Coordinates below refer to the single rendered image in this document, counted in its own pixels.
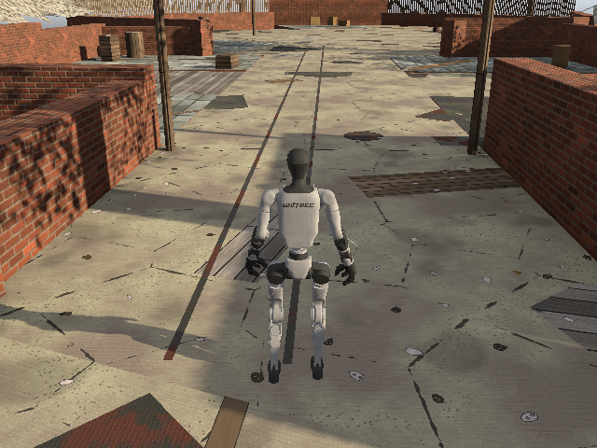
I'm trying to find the robot left hand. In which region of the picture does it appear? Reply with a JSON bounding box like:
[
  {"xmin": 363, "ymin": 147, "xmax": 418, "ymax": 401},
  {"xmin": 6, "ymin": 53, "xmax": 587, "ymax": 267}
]
[{"xmin": 245, "ymin": 258, "xmax": 267, "ymax": 277}]

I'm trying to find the robot right upper arm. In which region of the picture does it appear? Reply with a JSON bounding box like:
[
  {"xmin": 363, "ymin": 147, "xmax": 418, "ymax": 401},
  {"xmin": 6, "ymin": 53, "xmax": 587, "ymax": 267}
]
[{"xmin": 318, "ymin": 189, "xmax": 343, "ymax": 241}]

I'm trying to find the humanoid robot head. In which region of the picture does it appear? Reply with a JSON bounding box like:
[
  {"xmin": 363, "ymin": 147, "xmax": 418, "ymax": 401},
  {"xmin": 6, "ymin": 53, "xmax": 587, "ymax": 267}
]
[{"xmin": 283, "ymin": 148, "xmax": 314, "ymax": 193}]

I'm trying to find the robot right forearm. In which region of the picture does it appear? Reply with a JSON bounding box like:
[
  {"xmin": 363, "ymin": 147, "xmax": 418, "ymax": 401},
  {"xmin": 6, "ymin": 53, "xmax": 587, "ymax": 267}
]
[{"xmin": 334, "ymin": 226, "xmax": 354, "ymax": 266}]

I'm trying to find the robot right hand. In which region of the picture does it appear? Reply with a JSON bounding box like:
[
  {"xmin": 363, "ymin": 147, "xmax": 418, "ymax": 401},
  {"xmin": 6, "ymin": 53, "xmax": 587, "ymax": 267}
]
[{"xmin": 335, "ymin": 263, "xmax": 356, "ymax": 286}]

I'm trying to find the robot left forearm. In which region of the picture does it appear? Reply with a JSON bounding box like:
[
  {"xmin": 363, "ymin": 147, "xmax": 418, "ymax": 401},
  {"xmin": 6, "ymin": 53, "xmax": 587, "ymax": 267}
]
[{"xmin": 247, "ymin": 226, "xmax": 265, "ymax": 260}]

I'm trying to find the robot left shin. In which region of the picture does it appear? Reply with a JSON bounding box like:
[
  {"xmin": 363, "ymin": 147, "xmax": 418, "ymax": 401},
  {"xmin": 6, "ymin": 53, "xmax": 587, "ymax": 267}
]
[{"xmin": 269, "ymin": 307, "xmax": 282, "ymax": 371}]

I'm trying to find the robot left upper arm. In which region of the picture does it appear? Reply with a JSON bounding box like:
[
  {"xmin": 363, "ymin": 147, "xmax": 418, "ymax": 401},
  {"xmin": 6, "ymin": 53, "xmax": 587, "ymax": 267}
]
[{"xmin": 255, "ymin": 189, "xmax": 279, "ymax": 240}]

